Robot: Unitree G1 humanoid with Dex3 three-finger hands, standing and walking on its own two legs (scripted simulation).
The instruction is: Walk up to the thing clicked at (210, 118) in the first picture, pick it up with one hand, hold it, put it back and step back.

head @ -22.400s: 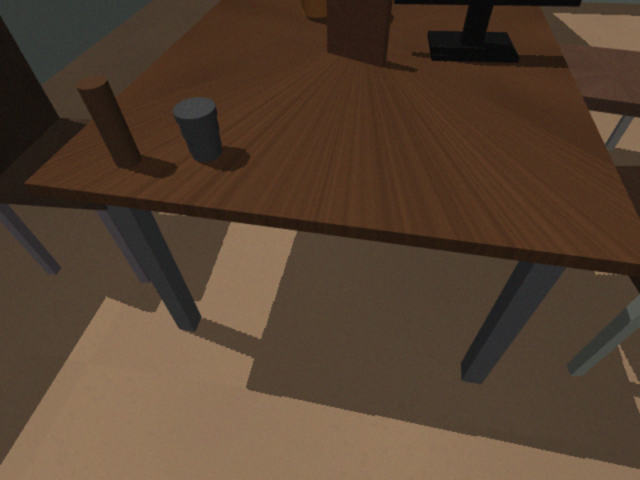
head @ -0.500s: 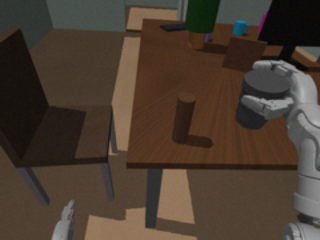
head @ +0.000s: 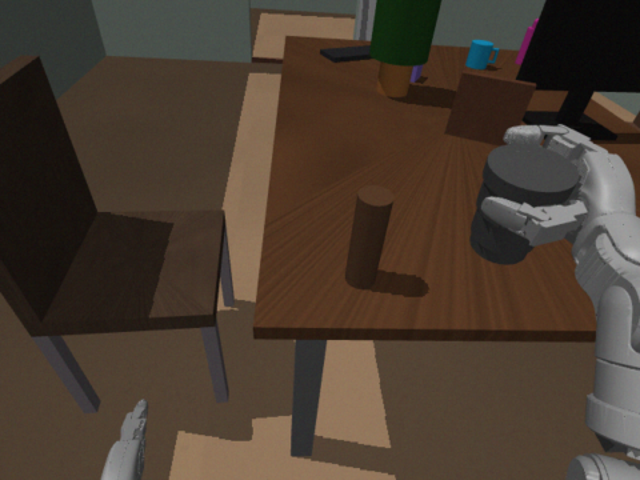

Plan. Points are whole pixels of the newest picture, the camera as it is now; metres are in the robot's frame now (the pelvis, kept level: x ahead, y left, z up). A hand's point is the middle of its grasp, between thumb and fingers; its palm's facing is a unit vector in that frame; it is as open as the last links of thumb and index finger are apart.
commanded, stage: hold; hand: right
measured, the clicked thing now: (513, 209) +0.34 -0.17 +0.24
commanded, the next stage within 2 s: crouch in 1.66 s
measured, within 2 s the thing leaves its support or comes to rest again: neither
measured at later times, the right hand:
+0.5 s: hand (528, 191) +0.33 -0.17 +0.27, palm faces +0.15 +0.99 -0.03, open 11.0 cm
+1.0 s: hand (529, 194) +0.32 -0.17 +0.27, palm faces +0.14 +0.99 -0.03, open 11.0 cm
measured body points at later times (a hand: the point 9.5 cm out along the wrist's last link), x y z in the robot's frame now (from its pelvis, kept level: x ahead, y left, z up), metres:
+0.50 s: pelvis -0.01 +0.00 +0.00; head -0.05 +0.04 +0.45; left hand +0.17 +0.26 -0.07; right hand +0.32 -0.22 +0.27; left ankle +0.02 +0.13 -0.73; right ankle +0.01 -0.13 -0.73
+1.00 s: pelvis -0.01 +0.00 +0.00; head -0.06 +0.04 +0.45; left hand +0.16 +0.26 -0.07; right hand +0.31 -0.22 +0.27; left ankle +0.02 +0.13 -0.73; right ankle +0.01 -0.13 -0.73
